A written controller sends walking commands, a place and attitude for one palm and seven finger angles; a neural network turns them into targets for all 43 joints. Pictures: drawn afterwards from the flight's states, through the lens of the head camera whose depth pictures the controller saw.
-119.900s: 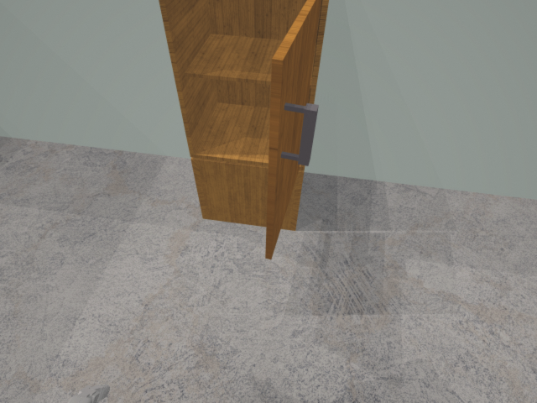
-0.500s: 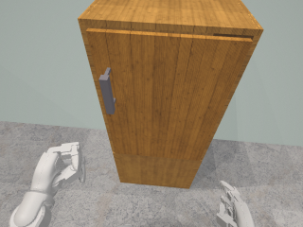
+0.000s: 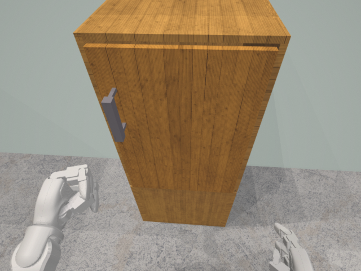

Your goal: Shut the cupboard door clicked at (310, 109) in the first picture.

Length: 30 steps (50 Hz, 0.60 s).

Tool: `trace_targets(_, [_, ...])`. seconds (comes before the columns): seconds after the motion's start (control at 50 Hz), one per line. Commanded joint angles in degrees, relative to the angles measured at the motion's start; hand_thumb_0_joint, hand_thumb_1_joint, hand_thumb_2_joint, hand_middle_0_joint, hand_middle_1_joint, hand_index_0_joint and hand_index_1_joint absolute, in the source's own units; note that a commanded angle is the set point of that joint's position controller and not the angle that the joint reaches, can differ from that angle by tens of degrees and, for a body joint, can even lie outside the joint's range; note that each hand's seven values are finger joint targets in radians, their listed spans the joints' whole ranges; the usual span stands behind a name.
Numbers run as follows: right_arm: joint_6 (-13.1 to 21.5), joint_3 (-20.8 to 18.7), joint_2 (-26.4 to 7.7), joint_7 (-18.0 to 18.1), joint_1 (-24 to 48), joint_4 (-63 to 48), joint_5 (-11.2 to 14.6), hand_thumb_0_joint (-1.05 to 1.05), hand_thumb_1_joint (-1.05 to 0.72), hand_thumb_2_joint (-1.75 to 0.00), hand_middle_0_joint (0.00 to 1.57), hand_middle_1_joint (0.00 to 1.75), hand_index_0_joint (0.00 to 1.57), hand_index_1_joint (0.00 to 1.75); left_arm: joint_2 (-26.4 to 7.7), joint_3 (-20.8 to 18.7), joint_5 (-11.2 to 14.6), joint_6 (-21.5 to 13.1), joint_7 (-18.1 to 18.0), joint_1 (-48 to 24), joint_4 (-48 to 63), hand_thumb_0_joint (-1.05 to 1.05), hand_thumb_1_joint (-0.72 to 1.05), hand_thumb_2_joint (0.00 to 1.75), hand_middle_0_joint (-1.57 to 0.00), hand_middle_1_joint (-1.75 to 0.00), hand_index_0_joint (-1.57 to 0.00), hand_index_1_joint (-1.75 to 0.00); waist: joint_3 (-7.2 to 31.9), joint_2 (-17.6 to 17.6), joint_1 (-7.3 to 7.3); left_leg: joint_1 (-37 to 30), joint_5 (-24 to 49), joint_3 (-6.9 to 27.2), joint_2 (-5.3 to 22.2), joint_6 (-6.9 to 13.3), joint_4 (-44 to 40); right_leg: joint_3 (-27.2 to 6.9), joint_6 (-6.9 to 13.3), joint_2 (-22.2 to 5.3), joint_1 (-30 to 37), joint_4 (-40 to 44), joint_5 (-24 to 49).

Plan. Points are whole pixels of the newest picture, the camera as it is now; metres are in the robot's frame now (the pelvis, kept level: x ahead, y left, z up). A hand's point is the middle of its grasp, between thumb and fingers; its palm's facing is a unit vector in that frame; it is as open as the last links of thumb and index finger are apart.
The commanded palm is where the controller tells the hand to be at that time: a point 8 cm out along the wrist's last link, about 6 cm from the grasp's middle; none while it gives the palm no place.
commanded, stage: bring the fist close to the handle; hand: left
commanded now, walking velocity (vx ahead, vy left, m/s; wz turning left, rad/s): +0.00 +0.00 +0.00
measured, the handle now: (116, 115) +0.46 +0.21 +0.10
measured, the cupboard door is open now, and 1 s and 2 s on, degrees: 0 0 0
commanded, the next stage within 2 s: push the door shut along its arc in 1.46 s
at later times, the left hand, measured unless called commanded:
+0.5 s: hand (109, 172) +0.29 +0.18 +0.09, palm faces -0.03 -1.00 -0.02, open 3.1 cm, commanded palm +0.27 +0.23 +0.10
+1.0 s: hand (118, 141) +0.37 +0.18 +0.11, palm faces +0.00 -1.00 -0.03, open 3.1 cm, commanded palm +0.35 +0.23 +0.10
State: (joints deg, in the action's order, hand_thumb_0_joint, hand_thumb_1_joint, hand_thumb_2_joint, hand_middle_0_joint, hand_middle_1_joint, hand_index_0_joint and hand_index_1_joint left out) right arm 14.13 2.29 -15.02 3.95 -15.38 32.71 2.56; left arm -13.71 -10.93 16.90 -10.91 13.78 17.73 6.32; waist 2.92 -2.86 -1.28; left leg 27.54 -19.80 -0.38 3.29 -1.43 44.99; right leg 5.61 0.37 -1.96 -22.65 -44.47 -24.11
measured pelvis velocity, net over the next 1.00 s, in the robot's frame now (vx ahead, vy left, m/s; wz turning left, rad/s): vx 0.00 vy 0.02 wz -0.03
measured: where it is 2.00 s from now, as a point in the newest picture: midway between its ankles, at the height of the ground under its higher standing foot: outside the picture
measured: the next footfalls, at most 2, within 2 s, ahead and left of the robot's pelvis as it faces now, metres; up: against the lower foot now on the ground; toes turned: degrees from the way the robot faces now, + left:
none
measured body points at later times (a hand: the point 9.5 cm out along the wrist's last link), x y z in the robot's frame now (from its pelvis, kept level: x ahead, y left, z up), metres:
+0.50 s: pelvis +0.00 +0.01 +0.00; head +0.02 -0.01 +0.45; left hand +0.29 +0.23 +0.10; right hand +0.17 -0.23 -0.08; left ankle +0.04 +0.14 -0.71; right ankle -0.01 -0.11 -0.71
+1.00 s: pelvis +0.00 +0.02 +0.00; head +0.03 +0.01 +0.45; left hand +0.36 +0.23 +0.11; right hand +0.14 -0.23 -0.09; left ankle +0.04 +0.14 -0.71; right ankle -0.01 -0.11 -0.71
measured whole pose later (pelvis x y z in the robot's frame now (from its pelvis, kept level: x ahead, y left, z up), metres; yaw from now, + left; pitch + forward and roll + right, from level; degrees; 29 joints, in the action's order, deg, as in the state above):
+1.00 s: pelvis +0.00 +0.02 +0.00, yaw -2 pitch +5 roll +0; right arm 8.0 2.2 -14.2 3.5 -14.4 36.5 2.2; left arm -13.9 -10.2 11.5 -10.8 8.3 -15.7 -24.0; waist 2.5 -1.6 0.8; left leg 28.7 -19.0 -2.6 2.6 -0.2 43.0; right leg 3.3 -0.8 -2.7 -24.9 -43.0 -22.7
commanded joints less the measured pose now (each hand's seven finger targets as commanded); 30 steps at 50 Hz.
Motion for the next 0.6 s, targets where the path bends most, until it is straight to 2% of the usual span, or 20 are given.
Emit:
trace_targets(0.0, [3.28,-2.9,-5.88,0.67,4.95,-9.99,0.09,0.0,-0.9,-0.9,0.2,0.3,0.2,0.3,-8.29,-3.17,0.75,-0.57,1.99,-4.4,10.05,0.0,0.9,0.9,-1.3,-1.5,-1.3,-1.5,5.65,4.1,0.24,-4.19,6.77,0.28,-3.75,2.46,-5.63,-6.26,-0.91,0.76,0.34,11.16,9.03])
trace_targets(0.04, [3.04,-2.87,-5.73,0.93,5.22,-10.13,-0.12,0.0,-0.9,-0.9,0.2,0.3,0.2,0.3,-9.16,-5.03,1.35,-0.87,1.68,-6.24,11.84,0.0,0.9,0.9,-1.3,-1.5,-1.3,-1.5,6.88,4.64,0.16,-4.85,7.71,0.24,-3.83,2.43,-5.42,-6.44,-1.12,0.76,0.82,11.0,10.37])
trace_targets(0.08, [2.73,-2.76,-5.82,1.22,5.09,-9.13,-0.44,0.0,-0.9,-0.9,0.2,0.3,0.2,0.3,-11.88,-8.33,1.63,-2.41,0.48,-10.13,11.7,0.0,0.9,0.9,-1.3,-1.5,-1.3,-1.5,6.38,6.04,0.26,-4.31,8.12,0.38,-3.64,2.29,-5.01,-6.66,-1.17,0.86,0.84,10.87,10.51])
trace_targets(0.14, [2.93,-2.57,-5.38,1.05,5.4,-8.34,-0.38,0.0,-0.9,-0.9,0.2,0.3,0.2,0.3,-9.22,-6.62,1.58,-4.69,-0.55,-15.19,9.99,0.0,0.9,0.9,-1.3,-1.5,-1.3,-1.5,5.48,4.0,1.11,-5.2,7.59,0.44,-3.76,2.23,-5.2,-5.77,-0.81,1.38,-1.09,10.02,10.42])
trace_targets(0.16, [2.92,-2.66,-5.47,1.03,5.21,-7.68,-0.29,0.0,-0.9,-0.9,0.2,0.3,0.2,0.3,-9.37,-6.73,1.45,-5.29,-0.59,-16.35,8.9,0.0,0.9,0.9,-1.3,-1.5,-1.3,-1.5,5.74,2.28,1.17,-5.68,7.61,0.46,-3.76,2.12,-5.32,-5.39,-0.57,1.5,-1.37,9.64,10.56])
trace_targets(0.18, [2.91,-2.7,-5.71,0.99,4.9,-7.5,-0.38,0.0,-0.9,-0.9,0.2,0.3,0.2,0.3,-9.17,-5.68,0.99,-5.36,-0.37,-16.43,8.14,0.0,0.9,0.9,-1.3,-1.5,-1.3,-1.5,6.47,2.35,1.2,-5.94,8.29,0.47,-3.71,2.38,-5.21,-5.36,-0.57,1.53,-1.07,9.29,11.85])
trace_targets(0.22, [3.05,-2.78,-5.77,0.91,4.94,-7.67,-0.05,0.0,-0.9,-0.9,0.2,0.3,0.2,0.3,-6.95,-2.41,0.51,-4.64,0.78,-17.04,7.47,0.0,0.9,0.9,-1.3,-1.5,-1.3,-1.5,8.17,0.07,1.41,-7.41,8.87,0.35,-3.74,2.36,-5.8,-4.44,-0.38,1.64,-1.0,8.66,13.47])
trace_targets(0.26, [2.94,-2.84,-6.04,1.13,4.57,-7.5,0.16,0.0,-0.9,-0.9,0.2,0.3,0.2,0.3,-6.18,-0.49,0.25,-2.69,1.89,-17.96,4.46,0.0,0.9,0.9,-1.3,-1.5,-1.3,-1.5,7.61,0.28,1.67,-7.16,8.3,0.39,-3.77,2.37,-6.03,-4.29,-0.49,1.68,-1.41,8.98,13.53])
trace_targets(0.28, [2.82,-2.89,-6.23,1.19,4.17,-7.2,0.24,0.0,-0.9,-0.9,0.2,0.3,0.2,0.3,-6.52,-0.29,-0.07,-1.79,2.07,-18.47,2.74,0.0,0.9,0.9,-1.3,-1.5,-1.3,-1.5,7.11,2.24,1.96,-6.79,8.3,0.57,-3.56,2.54,-6.05,-4.28,-0.58,1.66,-1.35,9.23,13.33])
trace_targets(0.3, [2.74,-2.97,-6.26,1.22,4.31,-7.47,0.23,0.0,-0.9,-0.9,0.2,0.3,0.2,0.3,-6.08,0.23,-0.11,-1.22,2.16,-19.63,3.32,0.0,0.9,0.9,-1.3,-1.5,-1.3,-1.5,8.23,1.44,1.68,-7.31,8.88,0.62,-3.63,2.55,-6.26,-4.17,-0.57,1.55,-0.92,9.05,14.3])
trace_targets(0.32, [2.55,-2.98,-6.22,1.24,4.33,-7.77,0.19,0.0,-0.9,-0.9,0.2,0.3,0.2,0.3,-6.61,-0.71,-0.03,-0.36,1.92,-18.68,2.29,0.0,0.9,0.9,-1.3,-1.5,-1.3,-1.5,8.25,2.87,1.21,-7.19,8.52,0.67,-3.58,2.48,-6.63,-3.96,-0.62,1.64,-0.82,9.26,13.83])
trace_targets(0.36, [1.99,-2.86,-6.32,1.34,4.8,-7.62,0.03,0.0,-0.9,-0.9,0.2,0.3,0.2,0.3,-8.14,-2.75,-0.13,0.13,0.76,-22.09,1.3,0.0,0.9,0.9,-1.3,-1.5,-1.3,-1.5,8.16,4.19,0.98,-7.07,8.24,0.69,-3.65,2.37,-7.19,-3.77,-0.6,1.68,-0.72,9.38,13.1])
trace_targets(0.38, [1.64,-2.84,-6.52,1.38,4.69,-7.45,-0.19,0.0,-0.9,-0.9,0.2,0.3,0.2,0.3,-10.44,-5.04,-0.28,-0.06,-0.28,-22.94,0.96,0.0,0.9,0.9,-1.3,-1.5,-1.3,-1.5,8.77,5.85,0.44,-6.54,8.73,0.71,-3.54,2.41,-7.15,-3.91,-0.56,1.65,0.3,9.27,12.92])
trace_targets(0.4, [1.28,-2.79,-6.11,1.27,5.26,-7.55,-0.26,0.0,-0.9,-0.9,0.2,0.3,0.2,0.3,-9.83,-5.46,-0.35,-0.24,-1.09,-24.8,0.31,0.0,0.9,0.9,-1.3,-1.5,-1.3,-1.5,9.41,5.8,0.52,-6.68,9.03,0.53,-3.68,2.41,-7.23,-4.08,-0.6,1.53,0.4,9.17,13.38])
trace_targets(0.44, [0.65,-2.83,-5.81,1.03,5.6,-7.17,-0.44,0.0,-0.9,-0.9,0.2,0.3,0.2,0.3,-11.06,-7.67,-0.45,-1.23,-2.54,-27.51,-0.82,0.0,0.9,0.9,-1.3,-1.5,-1.3,-1.5,10.24,4.66,-0.01,-7.25,9.77,0.26,-3.66,2.17,-7.48,-3.91,-0.41,1.61,0.96,8.61,14.3])
trace_targets(0.48, [0.16,-2.72,-5.73,0.77,5.56,-6.87,-0.51,0.0,-0.9,-0.9,0.2,0.3,0.2,0.3,-11.06,-7.07,-1.23,-2.38,-3.49,-29.51,-1.23,0.0,0.9,0.9,-1.3,-1.5,-1.3,-1.5,11.26,2.57,-0.02,-7.94,10.67,0.1,-3.54,2.18,-7.59,-3.56,-0.07,1.8,1.35,8.03,14.93])
trace_targets(0.5, [0.09,-2.63,-5.48,0.63,5.85,-6.83,-0.39,0.0,-0.9,-0.9,0.2,0.3,0.2,0.3,-9.9,-5.5,-1.67,-2.85,-3.62,-31.91,-1.1,0.0,0.9,0.9,-1.3,-1.5,-1.3,-1.5,11.26,0.18,0.46,-8.75,10.96,-0.02,-3.49,2.13,-7.68,-3.48,0.07,1.83,0.65,7.82,15.59])
trace_targets(0.54, [0.12,-2.89,-5.68,0.31,5.43,-6.46,-0.41,0.0,-0.9,-0.9,0.2,0.3,0.2,0.3,-8.84,-4.09,-2.13,-3.19,-3.28,-32.25,-2.62,0.0,0.9,0.9,-1.3,-1.5,-1.3,-1.5,11.77,-1.14,0.64,-9.61,11.35,-0.05,-3.38,1.96,-7.68,-3.2,0.23,2.04,0.33,7.61,16.5])
trace_targets(0.56, [-0.04,-2.86,-5.81,0.27,5.16,-6.22,-0.31,0.0,-0.9,-0.9,0.2,0.3,0.2,0.3,-7.81,-2.68,-2.35,-3.03,-2.85,-32.41,-3.66,0.0,0.9,0.9,-1.3,-1.5,-1.3,-1.5,11.75,-1.39,1.06,-9.86,11.34,0.01,-3.33,1.94,-7.76,-2.96,0.31,2.21,-0.05,7.63,16.61])
trace_targets(0.58, [-0.17,-2.95,-6.07,0.32,4.78,-6.13,-0.3,0.0,-0.9,-0.9,0.2,0.3,0.2,0.3,-7.2,-1.67,-2.52,-2.55,-2.43,-32.71,-5.87,0.0,0.9,0.9,-1.3,-1.5,-1.3,-1.5,11.0,1.61,1.56,-9.11,10.99,0.09,-3.21,2.22,-7.55,-2.99,0.05,2.2,-0.25,8.05,16.42])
